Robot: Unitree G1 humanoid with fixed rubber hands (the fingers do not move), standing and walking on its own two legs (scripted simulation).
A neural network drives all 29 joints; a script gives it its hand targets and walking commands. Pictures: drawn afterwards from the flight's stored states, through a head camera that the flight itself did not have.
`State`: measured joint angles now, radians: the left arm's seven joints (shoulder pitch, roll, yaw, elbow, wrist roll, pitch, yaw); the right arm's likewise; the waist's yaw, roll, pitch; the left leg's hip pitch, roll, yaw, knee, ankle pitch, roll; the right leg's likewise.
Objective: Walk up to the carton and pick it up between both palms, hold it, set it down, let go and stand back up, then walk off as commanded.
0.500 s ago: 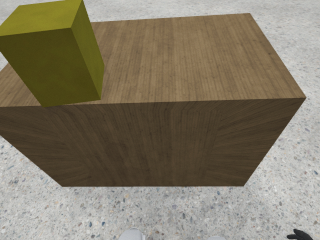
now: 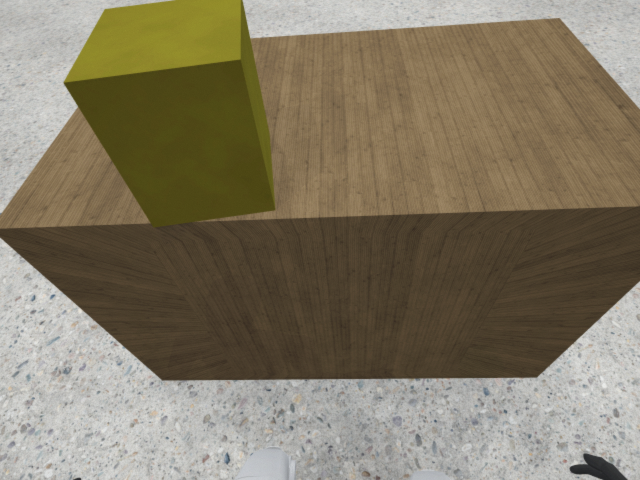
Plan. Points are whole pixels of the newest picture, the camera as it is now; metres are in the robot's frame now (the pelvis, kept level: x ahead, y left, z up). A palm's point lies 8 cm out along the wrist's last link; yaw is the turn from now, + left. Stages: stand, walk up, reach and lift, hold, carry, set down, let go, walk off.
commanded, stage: walk up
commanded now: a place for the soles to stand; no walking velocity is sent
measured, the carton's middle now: (195, 115) +0.60 +0.20 +0.14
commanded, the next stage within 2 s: none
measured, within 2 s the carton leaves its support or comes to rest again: neither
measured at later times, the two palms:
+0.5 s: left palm out of the picture +0.17 +0.44 -0.06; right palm out of the picture +0.12 -0.20 -0.03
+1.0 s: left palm (25, 416) +0.21 +0.40 -0.03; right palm out of the picture +0.10 -0.25 -0.07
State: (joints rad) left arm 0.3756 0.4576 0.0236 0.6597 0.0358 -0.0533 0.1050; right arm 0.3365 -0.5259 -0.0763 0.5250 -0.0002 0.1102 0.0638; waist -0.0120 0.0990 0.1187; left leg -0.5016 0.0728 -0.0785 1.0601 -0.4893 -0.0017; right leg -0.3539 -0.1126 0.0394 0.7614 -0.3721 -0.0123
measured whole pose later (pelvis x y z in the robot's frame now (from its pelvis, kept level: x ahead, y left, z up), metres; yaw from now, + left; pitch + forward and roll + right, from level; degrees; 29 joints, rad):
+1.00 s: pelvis +0.06 +0.09 +0.02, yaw -5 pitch -4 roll +2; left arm 0.27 0.46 0.02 0.66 0.01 0.00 0.03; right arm 0.33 -0.46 -0.08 0.64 0.00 0.03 0.02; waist -0.03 0.03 0.12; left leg -0.16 0.01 0.09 0.59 -0.36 0.02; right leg -0.34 0.01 0.07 0.63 -0.22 0.00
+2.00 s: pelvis +0.10 +0.17 +0.01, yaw -3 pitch -3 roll -1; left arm 0.27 0.46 0.02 0.66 0.02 0.02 0.03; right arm 0.33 -0.48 -0.08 0.69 0.00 0.03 0.05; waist 0.00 0.03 0.04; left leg -0.34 0.04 -0.01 0.71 -0.35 0.00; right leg -0.30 -0.07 0.07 0.64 -0.35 -0.02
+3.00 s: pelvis +0.20 +0.13 +0.02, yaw -2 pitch -3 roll +1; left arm 0.22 0.45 0.02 0.66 0.01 0.05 -0.02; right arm 0.34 -0.43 -0.08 0.70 0.00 -0.01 -0.03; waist -0.03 -0.01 0.10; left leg -0.16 0.04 -0.04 0.57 -0.36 0.00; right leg -0.33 0.03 0.08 0.58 -0.19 0.00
